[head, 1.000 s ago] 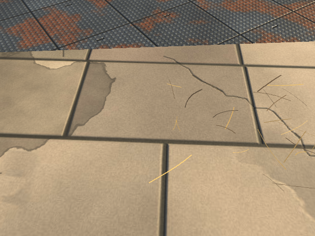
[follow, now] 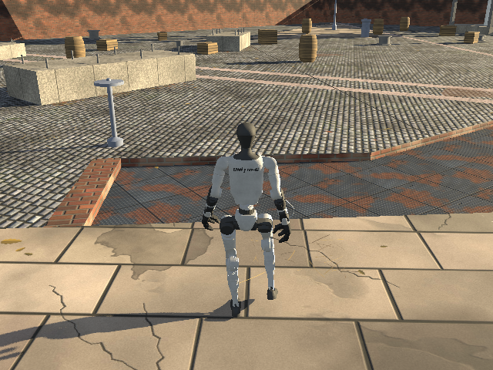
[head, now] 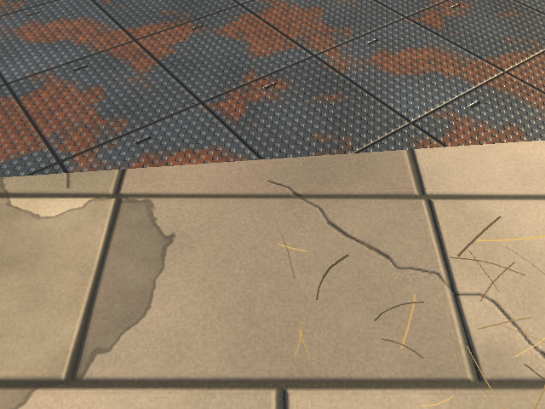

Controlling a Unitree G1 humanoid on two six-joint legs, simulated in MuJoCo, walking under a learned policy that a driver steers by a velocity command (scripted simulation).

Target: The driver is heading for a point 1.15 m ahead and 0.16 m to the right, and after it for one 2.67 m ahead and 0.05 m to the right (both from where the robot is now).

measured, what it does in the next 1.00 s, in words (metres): walks ahead: right foot, then left foot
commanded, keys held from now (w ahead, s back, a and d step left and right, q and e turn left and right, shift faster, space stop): w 1.00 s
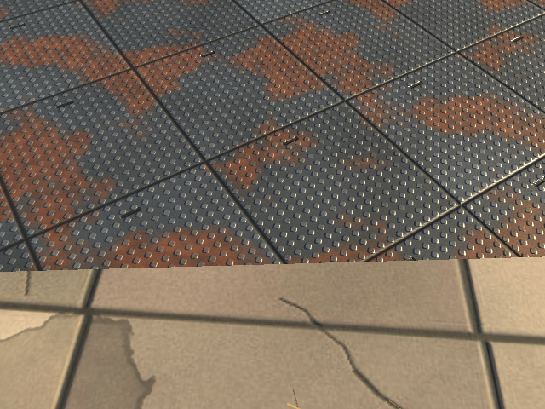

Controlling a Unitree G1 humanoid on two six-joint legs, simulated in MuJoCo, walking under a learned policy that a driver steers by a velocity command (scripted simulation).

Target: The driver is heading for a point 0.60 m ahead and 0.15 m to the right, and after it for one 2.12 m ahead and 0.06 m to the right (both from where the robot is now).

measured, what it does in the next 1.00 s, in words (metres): walks ahead: right foot, then left foot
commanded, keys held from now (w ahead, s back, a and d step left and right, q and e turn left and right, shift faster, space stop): w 0.64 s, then no key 0.36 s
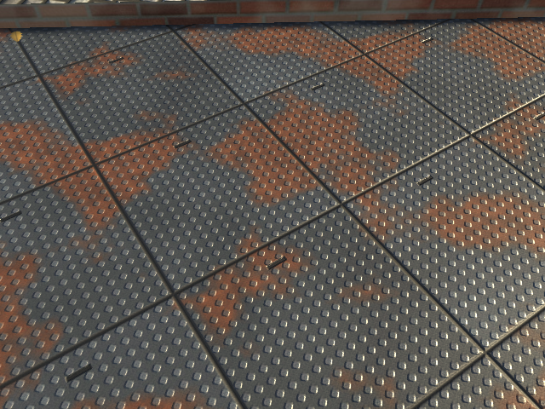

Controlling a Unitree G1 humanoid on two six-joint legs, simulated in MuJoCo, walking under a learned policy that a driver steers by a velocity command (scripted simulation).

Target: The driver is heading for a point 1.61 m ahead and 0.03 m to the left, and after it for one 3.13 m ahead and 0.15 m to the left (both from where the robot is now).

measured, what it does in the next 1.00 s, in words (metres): stands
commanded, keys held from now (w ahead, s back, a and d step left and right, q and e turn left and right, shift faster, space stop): no key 1.00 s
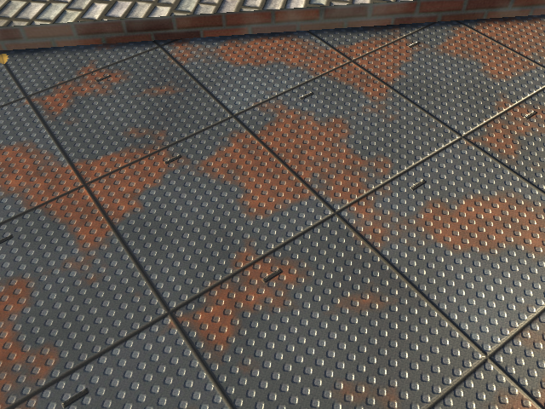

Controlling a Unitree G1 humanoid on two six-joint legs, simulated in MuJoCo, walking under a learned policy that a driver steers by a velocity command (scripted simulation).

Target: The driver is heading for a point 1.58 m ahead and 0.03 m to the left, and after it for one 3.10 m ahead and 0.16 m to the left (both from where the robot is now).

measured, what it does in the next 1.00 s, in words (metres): stands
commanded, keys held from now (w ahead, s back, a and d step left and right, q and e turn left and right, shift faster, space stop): no key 1.00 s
